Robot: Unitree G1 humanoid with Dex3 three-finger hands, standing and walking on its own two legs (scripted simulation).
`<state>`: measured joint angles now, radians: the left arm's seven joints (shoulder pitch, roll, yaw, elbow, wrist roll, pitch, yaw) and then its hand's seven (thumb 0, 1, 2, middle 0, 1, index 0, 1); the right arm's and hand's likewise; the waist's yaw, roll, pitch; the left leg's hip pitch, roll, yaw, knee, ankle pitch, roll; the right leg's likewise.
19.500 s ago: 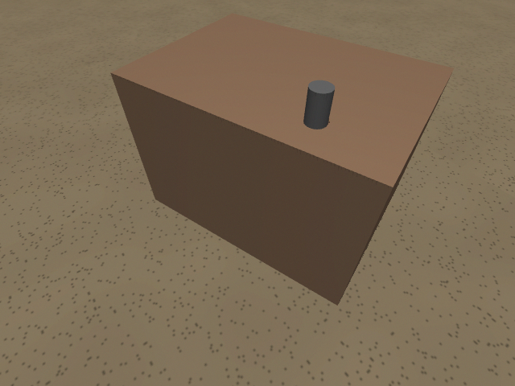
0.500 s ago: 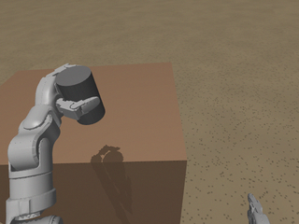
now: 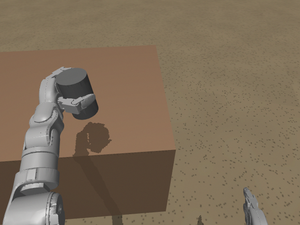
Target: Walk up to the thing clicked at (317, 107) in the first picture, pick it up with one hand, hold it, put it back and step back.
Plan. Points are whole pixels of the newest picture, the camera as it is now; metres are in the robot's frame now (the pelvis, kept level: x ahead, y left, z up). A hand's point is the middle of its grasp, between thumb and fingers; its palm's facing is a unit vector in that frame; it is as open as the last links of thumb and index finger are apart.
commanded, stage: crouch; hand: left
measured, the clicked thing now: (79, 94) +0.43 +0.18 +0.16
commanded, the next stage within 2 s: lower in 0.66 s
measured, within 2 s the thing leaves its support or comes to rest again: rests again in 1.92 s
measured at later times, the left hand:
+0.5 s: hand (83, 91) +0.47 +0.19 +0.13, palm faces +0.13 -0.99 +0.01, open 10.3 cm
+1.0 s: hand (87, 97) +0.50 +0.19 +0.09, palm faces +0.15 -0.99 +0.01, open 10.2 cm
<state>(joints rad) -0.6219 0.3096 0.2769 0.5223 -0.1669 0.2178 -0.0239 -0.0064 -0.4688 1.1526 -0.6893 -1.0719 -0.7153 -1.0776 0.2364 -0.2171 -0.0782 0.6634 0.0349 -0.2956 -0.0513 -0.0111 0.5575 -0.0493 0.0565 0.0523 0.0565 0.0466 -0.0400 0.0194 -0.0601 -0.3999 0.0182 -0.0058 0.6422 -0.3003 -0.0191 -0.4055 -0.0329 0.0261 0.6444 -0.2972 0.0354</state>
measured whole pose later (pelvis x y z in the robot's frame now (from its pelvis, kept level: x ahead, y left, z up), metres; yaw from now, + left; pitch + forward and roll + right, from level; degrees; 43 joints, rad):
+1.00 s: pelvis +0.01 +0.01 -0.03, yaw -1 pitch +14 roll -1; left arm -0.80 0.40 0.36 0.96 -0.12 -0.17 -0.06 -0.01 -0.47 1.14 -0.71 -1.04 -0.74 -1.05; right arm 0.27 -0.21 -0.06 0.39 0.00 -0.08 -0.01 -0.01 0.50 -0.06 0.06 0.05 0.06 0.05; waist -0.12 0.02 -0.10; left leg -0.71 0.04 -0.01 0.86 -0.40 -0.01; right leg -0.70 -0.01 0.03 0.82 -0.37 0.04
